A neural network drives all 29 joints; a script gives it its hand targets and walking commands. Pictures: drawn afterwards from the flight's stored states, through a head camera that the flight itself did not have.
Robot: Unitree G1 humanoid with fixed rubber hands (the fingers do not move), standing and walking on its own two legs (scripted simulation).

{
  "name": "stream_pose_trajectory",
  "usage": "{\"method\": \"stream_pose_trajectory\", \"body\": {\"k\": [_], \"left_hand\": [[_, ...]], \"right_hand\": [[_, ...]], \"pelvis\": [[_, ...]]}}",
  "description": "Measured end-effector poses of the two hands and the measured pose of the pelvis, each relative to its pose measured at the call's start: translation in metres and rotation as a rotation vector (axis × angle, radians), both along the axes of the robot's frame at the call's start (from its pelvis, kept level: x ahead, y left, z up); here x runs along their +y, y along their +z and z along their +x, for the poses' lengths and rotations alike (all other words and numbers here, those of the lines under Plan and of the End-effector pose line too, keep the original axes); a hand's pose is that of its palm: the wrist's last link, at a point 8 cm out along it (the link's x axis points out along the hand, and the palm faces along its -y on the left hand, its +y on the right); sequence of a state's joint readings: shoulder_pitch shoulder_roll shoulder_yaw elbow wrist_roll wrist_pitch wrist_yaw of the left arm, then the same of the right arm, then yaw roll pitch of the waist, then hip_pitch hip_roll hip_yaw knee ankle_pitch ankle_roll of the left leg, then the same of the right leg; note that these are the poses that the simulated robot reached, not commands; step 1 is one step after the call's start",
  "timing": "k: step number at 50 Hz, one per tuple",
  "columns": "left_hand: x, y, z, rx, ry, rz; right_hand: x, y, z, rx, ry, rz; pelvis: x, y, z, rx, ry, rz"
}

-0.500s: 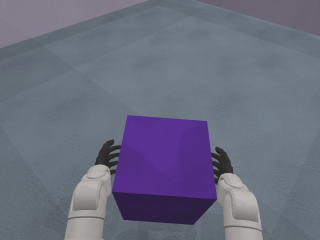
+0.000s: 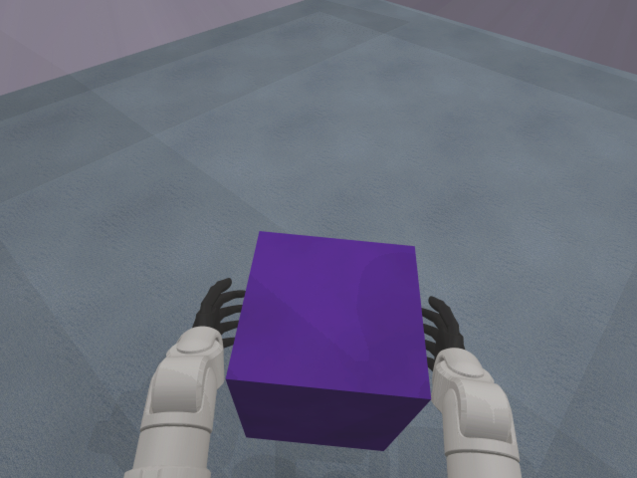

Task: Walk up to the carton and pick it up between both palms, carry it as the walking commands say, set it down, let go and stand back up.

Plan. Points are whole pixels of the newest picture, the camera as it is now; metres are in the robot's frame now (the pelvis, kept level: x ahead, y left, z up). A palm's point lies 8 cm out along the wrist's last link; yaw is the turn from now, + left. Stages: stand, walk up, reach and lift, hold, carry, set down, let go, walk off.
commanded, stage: hold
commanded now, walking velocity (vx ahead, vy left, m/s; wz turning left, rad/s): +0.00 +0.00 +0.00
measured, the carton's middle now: (325, 347) +0.30 +0.01 -0.04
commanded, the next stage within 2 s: set down in 0.58 s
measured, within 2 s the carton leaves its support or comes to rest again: neither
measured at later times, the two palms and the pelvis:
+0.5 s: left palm (163, 318) +0.28 +0.21 +0.06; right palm (408, 330) +0.29 -0.09 +0.06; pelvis -0.02 +0.04 +0.00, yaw +2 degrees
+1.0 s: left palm (205, 326) +0.30 +0.17 +0.00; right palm (423, 354) +0.29 -0.13 -0.01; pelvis +0.02 +0.03 +0.00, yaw +2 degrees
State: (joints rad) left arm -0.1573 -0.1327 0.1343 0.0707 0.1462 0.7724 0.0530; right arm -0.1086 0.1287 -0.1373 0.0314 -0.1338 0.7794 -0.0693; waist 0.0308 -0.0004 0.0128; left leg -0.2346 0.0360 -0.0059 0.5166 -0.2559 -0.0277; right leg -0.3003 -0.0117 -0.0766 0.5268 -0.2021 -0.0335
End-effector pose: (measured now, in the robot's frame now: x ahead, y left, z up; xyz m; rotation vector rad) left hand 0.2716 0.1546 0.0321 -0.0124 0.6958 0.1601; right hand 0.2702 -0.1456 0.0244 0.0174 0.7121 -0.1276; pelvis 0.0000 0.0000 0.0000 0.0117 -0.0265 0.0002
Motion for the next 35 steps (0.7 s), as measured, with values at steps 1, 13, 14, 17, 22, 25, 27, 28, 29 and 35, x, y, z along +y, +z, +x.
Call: {"method": "stream_pose_trajectory", "body": {"k": [1, 13, 14, 17, 22, 25, 27, 28, 29, 35], "left_hand": [[0.001, -0.002, -0.003, 0.008, -0.001, -0.003], [0.019, 0.015, -0.009, -0.049, -0.028, 0.004], [0.021, 0.018, -0.006, -0.059, -0.030, 0.002], [0.027, 0.025, 0.001, -0.075, -0.032, -0.005], [0.043, 0.027, 0.006, -0.057, -0.004, -0.018], [0.053, 0.025, 0.007, -0.042, 0.013, -0.016], [0.058, 0.024, 0.007, -0.038, 0.022, -0.012], [0.060, 0.023, 0.007, -0.035, 0.027, -0.009], [0.061, 0.023, 0.007, -0.033, 0.030, -0.006], [0.049, 0.016, 0.023, -0.011, -0.023, 0.019]], "right_hand": [[0.001, -0.001, -0.002, 0.007, 0.007, -0.010], [0.019, 0.016, -0.011, -0.049, 0.009, -0.024], [0.021, 0.020, -0.009, -0.059, 0.004, -0.022], [0.027, 0.029, -0.001, -0.074, -0.007, -0.014], [0.043, 0.033, 0.010, -0.052, -0.003, 0.010], [0.053, 0.031, 0.016, -0.037, 0.023, 0.001], [0.058, 0.030, 0.020, -0.035, 0.037, 0.002], [0.060, 0.029, 0.022, -0.032, 0.041, 0.007], [0.061, 0.029, 0.024, -0.030, 0.042, 0.014], [0.049, 0.017, 0.026, -0.009, 0.016, 0.002]], "pelvis": [[0.000, 0.001, -0.001, -0.014, -0.005, 0.000], [0.016, 0.002, -0.018, -0.110, -0.010, -0.023], [0.018, 0.002, -0.019, -0.117, -0.012, -0.023], [0.025, 0.000, -0.022, -0.140, -0.002, -0.025], [0.034, 0.000, -0.020, -0.165, 0.023, -0.029], [0.039, 0.000, -0.015, -0.168, 0.039, -0.025], [0.042, 0.002, -0.011, -0.167, 0.047, -0.026], [0.044, 0.002, -0.008, -0.166, 0.050, -0.027], [0.046, 0.003, -0.006, -0.164, 0.054, -0.028], [0.052, 0.006, 0.008, -0.134, 0.068, -0.029]]}}
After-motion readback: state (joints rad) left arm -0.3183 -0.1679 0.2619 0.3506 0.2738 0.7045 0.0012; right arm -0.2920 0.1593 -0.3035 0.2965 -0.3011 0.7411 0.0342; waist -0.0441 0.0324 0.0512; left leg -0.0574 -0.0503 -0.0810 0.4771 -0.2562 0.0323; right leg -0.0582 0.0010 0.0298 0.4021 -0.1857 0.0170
